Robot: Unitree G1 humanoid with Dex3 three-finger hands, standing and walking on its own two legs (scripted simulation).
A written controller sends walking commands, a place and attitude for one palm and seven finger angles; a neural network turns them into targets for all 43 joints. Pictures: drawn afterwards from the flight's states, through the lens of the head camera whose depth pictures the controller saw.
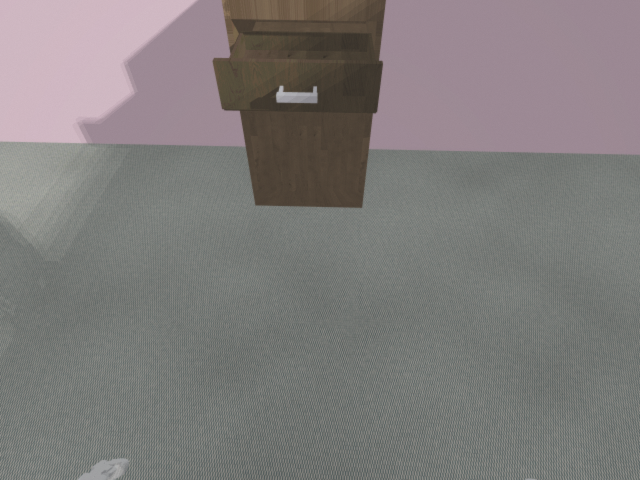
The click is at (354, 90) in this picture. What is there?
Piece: drawer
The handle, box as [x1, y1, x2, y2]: [276, 86, 317, 102]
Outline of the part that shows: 276,94 277,102 316,102 317,100 316,86 313,86 312,93 283,92 282,86 280,86 279,91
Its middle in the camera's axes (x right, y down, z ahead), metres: -0.07 -0.40 +1.05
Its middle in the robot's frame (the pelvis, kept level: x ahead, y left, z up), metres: +1.05 +0.12 -0.04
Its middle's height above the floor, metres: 0.73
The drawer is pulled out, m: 0.30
